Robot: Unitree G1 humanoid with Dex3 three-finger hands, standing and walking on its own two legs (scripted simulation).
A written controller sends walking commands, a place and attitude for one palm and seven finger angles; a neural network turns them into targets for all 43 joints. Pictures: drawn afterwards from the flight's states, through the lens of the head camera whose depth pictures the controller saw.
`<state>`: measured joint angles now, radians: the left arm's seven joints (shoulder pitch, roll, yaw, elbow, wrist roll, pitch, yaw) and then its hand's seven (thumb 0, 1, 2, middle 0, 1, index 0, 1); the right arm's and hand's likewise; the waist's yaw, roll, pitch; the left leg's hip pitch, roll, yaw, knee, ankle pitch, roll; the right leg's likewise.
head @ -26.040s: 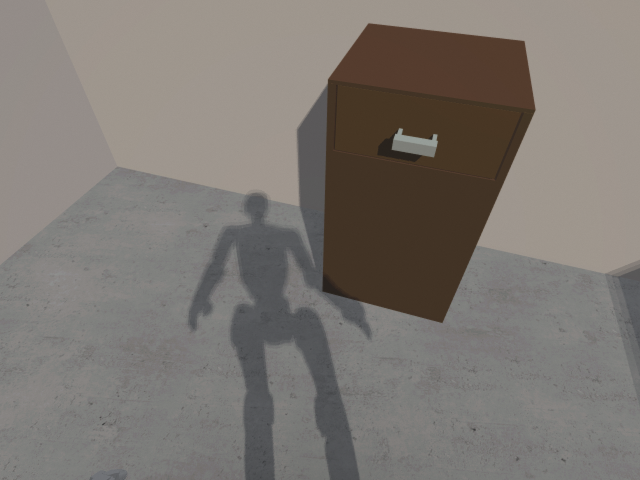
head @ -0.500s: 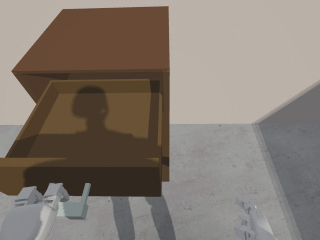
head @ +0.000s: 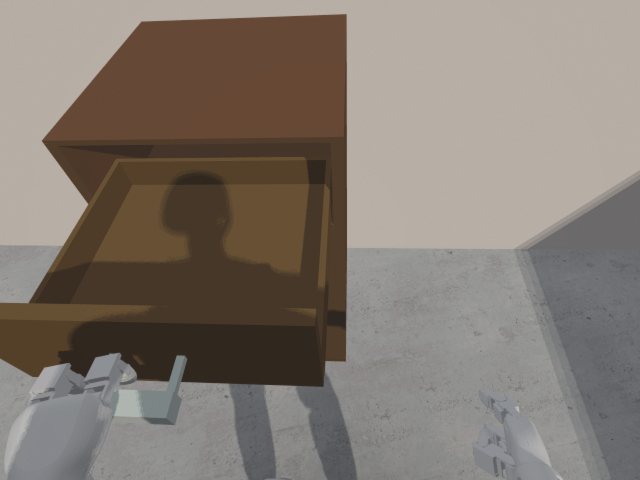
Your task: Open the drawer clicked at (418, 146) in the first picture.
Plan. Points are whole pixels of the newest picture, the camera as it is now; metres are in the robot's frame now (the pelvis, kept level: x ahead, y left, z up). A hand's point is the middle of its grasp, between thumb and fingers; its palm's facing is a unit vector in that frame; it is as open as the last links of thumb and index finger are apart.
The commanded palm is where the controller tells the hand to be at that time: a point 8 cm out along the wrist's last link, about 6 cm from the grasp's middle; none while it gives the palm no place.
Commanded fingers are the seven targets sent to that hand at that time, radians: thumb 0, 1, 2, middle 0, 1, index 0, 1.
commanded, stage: lift the hand off the handle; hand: left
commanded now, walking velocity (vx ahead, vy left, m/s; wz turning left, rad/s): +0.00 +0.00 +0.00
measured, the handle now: (138, 384) +0.21 +0.25 +0.03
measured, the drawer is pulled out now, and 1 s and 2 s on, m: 0.30 0.30 0.30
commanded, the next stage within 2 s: draw the hand back to the body in 1.56 s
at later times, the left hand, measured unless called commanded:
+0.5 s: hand (94, 419) +0.17 +0.27 +0.04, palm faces +0.02 -0.05 -1.00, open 13.5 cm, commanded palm +0.15 +0.27 +0.10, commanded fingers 0.00 -0.50 0.30 -0.30 -1.20 -0.30 -1.20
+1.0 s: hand (70, 397) +0.17 +0.26 +0.10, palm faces +0.06 -0.08 -0.99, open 13.4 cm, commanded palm +0.14 +0.26 +0.17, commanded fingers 0.00 -0.50 0.30 -0.30 -1.20 -0.30 -1.20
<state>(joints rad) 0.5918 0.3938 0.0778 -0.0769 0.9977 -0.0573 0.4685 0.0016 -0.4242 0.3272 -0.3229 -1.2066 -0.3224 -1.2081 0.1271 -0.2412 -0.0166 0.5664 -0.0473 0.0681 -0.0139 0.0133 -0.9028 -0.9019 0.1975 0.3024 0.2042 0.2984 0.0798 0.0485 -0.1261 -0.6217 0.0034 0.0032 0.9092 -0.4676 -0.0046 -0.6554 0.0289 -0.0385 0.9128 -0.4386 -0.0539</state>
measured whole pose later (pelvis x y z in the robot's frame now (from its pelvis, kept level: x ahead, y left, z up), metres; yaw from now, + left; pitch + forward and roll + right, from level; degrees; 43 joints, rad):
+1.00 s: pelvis +0.01 +0.01 +0.03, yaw +0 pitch +3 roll +0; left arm 0.60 0.45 0.03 -0.36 0.92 0.04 0.25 0.00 -0.49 0.30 -0.32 -1.20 -0.40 -1.24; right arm 0.13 -0.24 0.03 0.55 -0.02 0.06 -0.02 0.01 -0.90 -0.90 0.20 0.30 0.20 0.30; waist 0.12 0.09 -0.09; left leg -0.34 0.00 0.01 0.67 -0.38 0.01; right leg -0.37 0.03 -0.02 0.67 -0.35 -0.03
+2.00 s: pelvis +0.02 +0.03 +0.05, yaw +0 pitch -1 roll -1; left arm 0.60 0.56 0.14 -0.58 0.80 0.06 0.06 0.00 -0.49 0.30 -0.32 -1.20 -0.32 -1.20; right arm 0.14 -0.25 0.05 0.53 0.02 0.09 0.00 0.02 -0.90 -0.90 0.20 0.30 0.20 0.30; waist 0.12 0.11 -0.04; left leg -0.19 -0.01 0.00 0.51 -0.31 0.02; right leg -0.20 0.02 -0.03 0.47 -0.26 -0.02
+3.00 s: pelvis +0.02 -0.01 +0.05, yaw +2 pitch -3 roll +0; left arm 0.56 0.31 0.28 -0.45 -0.06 -0.10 0.11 0.01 0.49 0.72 -0.24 -0.56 -0.24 -0.56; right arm 0.17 -0.22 0.00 0.63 0.01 -0.12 -0.09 0.02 -0.90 -0.90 0.20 0.30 0.20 0.30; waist 0.06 0.08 0.00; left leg -0.10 0.02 -0.04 0.42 -0.28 -0.02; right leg -0.11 0.05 -0.07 0.41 -0.25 -0.06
